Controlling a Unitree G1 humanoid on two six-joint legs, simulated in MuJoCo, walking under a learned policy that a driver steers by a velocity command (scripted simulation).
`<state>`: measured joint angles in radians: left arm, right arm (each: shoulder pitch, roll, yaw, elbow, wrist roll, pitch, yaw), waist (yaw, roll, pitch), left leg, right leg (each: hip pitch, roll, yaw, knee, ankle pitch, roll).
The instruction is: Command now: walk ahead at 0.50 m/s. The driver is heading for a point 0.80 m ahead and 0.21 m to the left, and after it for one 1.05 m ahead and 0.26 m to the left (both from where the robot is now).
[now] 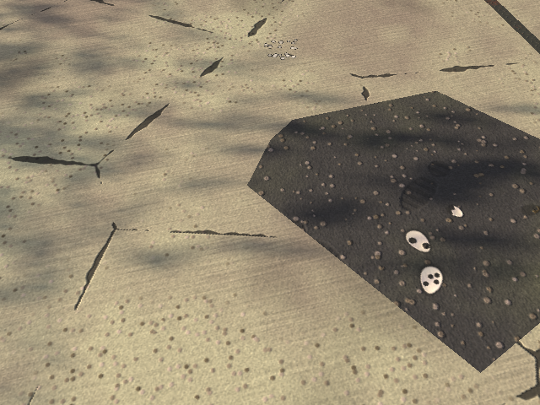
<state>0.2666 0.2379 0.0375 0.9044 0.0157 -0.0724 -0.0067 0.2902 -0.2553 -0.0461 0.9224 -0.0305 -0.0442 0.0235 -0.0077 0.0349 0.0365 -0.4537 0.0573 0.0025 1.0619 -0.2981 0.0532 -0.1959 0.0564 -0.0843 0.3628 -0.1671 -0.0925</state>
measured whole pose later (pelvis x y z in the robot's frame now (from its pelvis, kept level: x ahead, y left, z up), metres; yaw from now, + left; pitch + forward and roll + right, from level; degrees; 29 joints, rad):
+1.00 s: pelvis +0.53 +0.01 -0.01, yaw +11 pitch +0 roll +0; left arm 0.08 0.22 0.04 0.84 0.04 -0.08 0.01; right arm 0.37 -0.25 -0.07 0.98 -0.01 -0.05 0.00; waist -0.06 0.02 0.05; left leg -0.29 -0.04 -0.03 1.05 -0.41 0.09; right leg -0.36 -0.01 -0.09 0.52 -0.17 -0.05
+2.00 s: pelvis +0.81 +0.11 -0.01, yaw +38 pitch +1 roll +1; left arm 0.21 0.24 0.04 0.83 0.01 0.03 0.04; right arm 0.24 -0.24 -0.04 0.85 -0.02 0.02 -0.01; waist -0.02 0.00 0.01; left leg -0.28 -0.15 -0.10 0.43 -0.15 0.08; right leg -0.22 0.00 0.02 0.48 -0.28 -0.02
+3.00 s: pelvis +0.85 +0.10 +0.00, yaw +38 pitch -1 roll +1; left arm 0.29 0.17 -0.02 1.11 0.01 -0.01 0.04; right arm 0.24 -0.17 0.01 1.19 0.00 0.01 -0.04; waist 0.00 0.00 0.02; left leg -0.16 -0.06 -0.08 0.35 -0.17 0.02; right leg -0.08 0.05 0.01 0.36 -0.25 -0.06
